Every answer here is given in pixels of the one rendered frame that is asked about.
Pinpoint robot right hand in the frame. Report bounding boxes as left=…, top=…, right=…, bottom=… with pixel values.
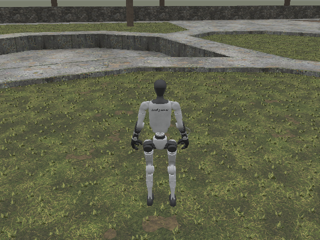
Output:
left=177, top=138, right=189, bottom=150

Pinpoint robot left hand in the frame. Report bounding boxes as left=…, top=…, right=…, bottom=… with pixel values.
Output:
left=131, top=139, right=143, bottom=150

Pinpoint robot left shin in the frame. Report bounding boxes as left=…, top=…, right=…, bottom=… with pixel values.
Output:
left=146, top=165, right=153, bottom=199

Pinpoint robot right forearm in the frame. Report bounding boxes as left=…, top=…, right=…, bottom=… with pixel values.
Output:
left=178, top=121, right=188, bottom=140

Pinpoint humanoid robot head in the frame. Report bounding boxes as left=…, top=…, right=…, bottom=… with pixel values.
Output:
left=151, top=79, right=169, bottom=104

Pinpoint robot left forearm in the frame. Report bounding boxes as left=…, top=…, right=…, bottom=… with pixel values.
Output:
left=132, top=121, right=142, bottom=141

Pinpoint robot right upper arm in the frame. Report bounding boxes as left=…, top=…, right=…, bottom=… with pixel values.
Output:
left=170, top=101, right=184, bottom=129

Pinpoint robot left upper arm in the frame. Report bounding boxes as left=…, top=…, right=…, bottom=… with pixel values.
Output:
left=136, top=101, right=150, bottom=129

